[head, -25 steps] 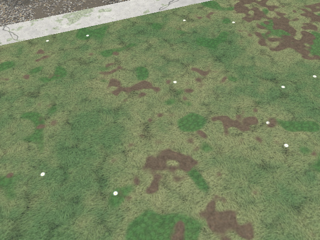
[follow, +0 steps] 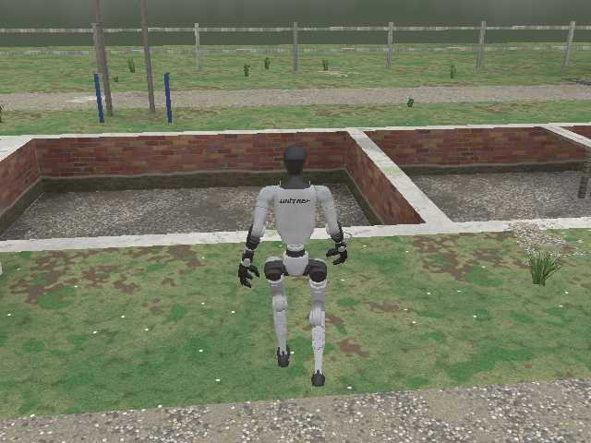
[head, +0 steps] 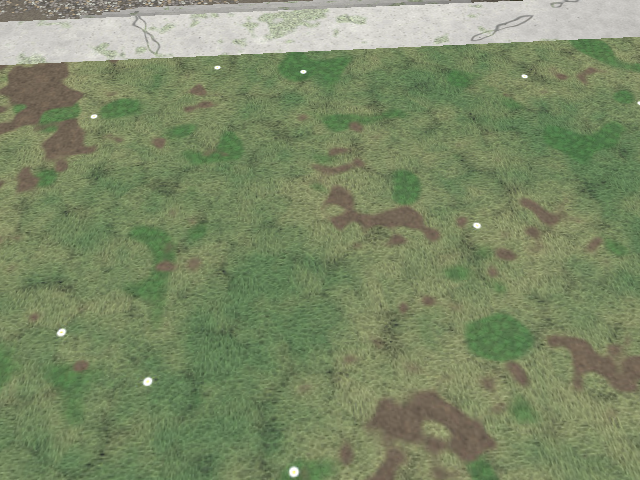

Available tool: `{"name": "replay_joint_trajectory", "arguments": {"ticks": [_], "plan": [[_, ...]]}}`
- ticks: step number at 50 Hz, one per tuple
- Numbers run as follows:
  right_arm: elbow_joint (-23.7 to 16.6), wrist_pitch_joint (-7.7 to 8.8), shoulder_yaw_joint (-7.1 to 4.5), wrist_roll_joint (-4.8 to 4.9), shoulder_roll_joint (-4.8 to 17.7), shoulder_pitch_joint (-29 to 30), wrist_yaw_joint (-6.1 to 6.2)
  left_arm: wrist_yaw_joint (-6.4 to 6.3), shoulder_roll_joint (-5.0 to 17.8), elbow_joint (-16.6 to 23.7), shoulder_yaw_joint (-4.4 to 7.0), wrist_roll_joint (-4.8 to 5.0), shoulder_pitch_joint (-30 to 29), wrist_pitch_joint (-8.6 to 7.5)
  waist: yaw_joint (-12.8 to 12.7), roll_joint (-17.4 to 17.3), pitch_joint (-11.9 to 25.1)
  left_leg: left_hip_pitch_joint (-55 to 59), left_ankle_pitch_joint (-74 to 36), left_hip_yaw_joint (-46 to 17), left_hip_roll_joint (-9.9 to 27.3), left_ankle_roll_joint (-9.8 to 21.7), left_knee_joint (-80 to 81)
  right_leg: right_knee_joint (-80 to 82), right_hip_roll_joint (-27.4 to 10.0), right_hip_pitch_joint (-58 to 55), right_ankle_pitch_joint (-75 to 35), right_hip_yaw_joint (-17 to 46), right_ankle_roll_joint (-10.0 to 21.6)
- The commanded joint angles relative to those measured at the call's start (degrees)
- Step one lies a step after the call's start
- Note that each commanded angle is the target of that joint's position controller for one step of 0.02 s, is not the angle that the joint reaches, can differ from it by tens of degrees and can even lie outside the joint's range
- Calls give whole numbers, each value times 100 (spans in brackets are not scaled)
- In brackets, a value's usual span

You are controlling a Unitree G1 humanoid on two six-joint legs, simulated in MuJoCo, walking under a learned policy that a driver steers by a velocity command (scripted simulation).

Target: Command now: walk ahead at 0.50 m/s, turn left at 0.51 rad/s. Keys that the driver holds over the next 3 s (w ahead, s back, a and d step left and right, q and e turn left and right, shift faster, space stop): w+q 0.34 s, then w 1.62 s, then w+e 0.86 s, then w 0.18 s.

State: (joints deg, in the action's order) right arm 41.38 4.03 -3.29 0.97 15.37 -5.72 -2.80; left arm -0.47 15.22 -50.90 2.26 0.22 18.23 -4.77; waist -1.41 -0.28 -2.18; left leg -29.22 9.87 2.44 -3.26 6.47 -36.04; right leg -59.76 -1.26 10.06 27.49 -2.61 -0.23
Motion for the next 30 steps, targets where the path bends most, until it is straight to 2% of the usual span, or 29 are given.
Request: {"name": "replay_joint_trajectory", "arguments": {"ticks": [1, 2, 3, 5, 7, 10, 12, 15, 18, 19, 20, 21, 22, 23, 24, 25, 26, 27, 28, 30], "plan": [[-72, 31, -305, -12, 929, -1423, 118, 91, 794, 911, 96, 167, -567, -492, 661, -204, 1263, 4122, -303, -3399, 1832, 1334, 1806, -1754, -182, 3672, -459, 873, 192], [-187, 28, -255, -14, 769, -1016, 113, 38, 771, 894, 128, 43, -648, -473, 401, 148, 849, 3208, -886, -2856, 1600, 1182, 1904, -1242, -360, 3333, -695, 793, 141], [-289, 27, -202, -61, 625, -782, 121, 9, 821, 906, 184, -38, -563, -396, 179, 96, 695, 2598, -1287, -2517, 1425, 1121, 2058, -930, -496, 2904, -849, 799, 89], [-362, 32, -219, -51, 663, -691, 146, 4, 688, 972, 194, -101, -406, -239, -13, -76, 566, 1969, -1651, -2270, 1256, 1163, 2273, -478, -537, 2562, -970, 724, -71], [-347, 47, -264, -31, 816, -826, 211, -24, 557, 1091, 171, -135, -579, -149, -11, -131, 442, 1569, -1940, -1938, 1119, 1140, 2356, 91, -478, 2536, -1343, 598, -239], [-287, 0, -300, 20, 920, -1097, 308, -28, 404, 1314, 112, -136, -1282, -141, 235, -264, 315, 1357, -1666, -1627, 809, 854, 2276, 1438, -263, 2424, -2485, 525, -336], [-247, -45, -298, 40, 922, -1277, 342, 15, 340, 1422, 81, -89, -1694, -173, 423, -402, 315, 1339, -1255, -1631, 705, 685, 2164, 2256, -57, 2138, -3086, 501, -323], [-168, -93, -302, 69, 939, -1531, 358, 89, 473, 1588, 115, -4, -2096, -233, 572, -509, 298, 1652, -826, -2064, 874, 607, 1921, 2822, 107, 1963, -3172, 599, -271], [-159, -138, -298, 51, 903, -1540, 394, 160, 691, 1617, 206, 14, -2009, -319, 451, -637, 330, 2212, -685, -2574, 1116, 507, 1459, 3199, 133, 1776, -2641, 712, -76], [-160, -151, -295, 33, 876, -1491, 398, 167, 727, 1565, 233, 8, -1787, -348, 339, -735, 371, 2299, -866, -2629, 1149, 454, 1285, 3290, 125, 1513, -2509, 646, 36], [-176, -155, -255, 19, 760, -1431, 392, 151, 790, 1442, 290, -28, -1344, -377, 109, -737, 543, 2293, -1301, -2534, 975, 343, 916, 3549, 161, 888, -2558, 515, 197], [-236, -130, -159, -28, 515, -1384, 362, 119, 977, 1351, 363, -118, -700, -404, -193, -576, 1099, 1993, -1429, -2243, 703, 165, -44, 3422, -292, -259, -2584, 853, 500], [-327, -87, -57, -23, 220, -1836, 359, 86, 1408, 1254, 473, -220, 124, -395, -265, 436, 1948, 481, -228, -1575, 39, -220, -1868, 3377, -1415, -2305, -2326, 2508, 1213], [-279, -30, -9, 81, 236, -2398, 358, 165, 1448, 969, 534, -98, 565, -315, -163, 1908, 2196, -966, 2392, -1265, -250, -443, -3201, 4016, -2196, -3074, -1042, 4613, 1816], [-216, -22, -107, 125, 735, -2018, 348, 167, 956, 1034, 407, 39, 411, -291, -294, 1176, 1455, -1564, 2126, -1477, 79, -449, -3756, 4218, -2080, -2605, -14, 4498, 1632], [-317, -30, -141, 78, 870, -1393, 340, 151, 741, 1078, 336, 33, 97, -239, -331, 620, 769, -1660, 1612, -1283, 285, -456, -3811, 4303, -1837, -1852, -180, 3657, 1410], [-419, -15, -131, -6, 804, -1036, 332, 151, 668, 1104, 285, -22, -175, -196, -223, 342, 394, -1534, 1252, -1098, 454, -452, -3569, 4452, -1597, -1158, -766, 3084, 1331], [-458, -3, -140, -54, 716, -904, 310, 156, 563, 1093, 237, -58, -325, -183, -83, 322, 185, -1366, 1000, -1014, 645, -452, -3247, 4604, -1388, -707, -1309, 2680, 1291], [-454, -5, -131, -43, 614, -979, 287, 160, 512, 1079, 207, -86, -397, -189, 52, 468, 185, -1088, 861, -928, 771, -458, -3015, 4730, -1230, -415, -1661, 2377, 1251], [-430, -24, -85, -36, 413, -1044, 265, 174, 546, 991, 214, -33, -346, -217, 118, 615, 248, -895, 733, -720, 837, -517, -2623, 4900, -1097, -203, -2266, 1946, 1327]]}}
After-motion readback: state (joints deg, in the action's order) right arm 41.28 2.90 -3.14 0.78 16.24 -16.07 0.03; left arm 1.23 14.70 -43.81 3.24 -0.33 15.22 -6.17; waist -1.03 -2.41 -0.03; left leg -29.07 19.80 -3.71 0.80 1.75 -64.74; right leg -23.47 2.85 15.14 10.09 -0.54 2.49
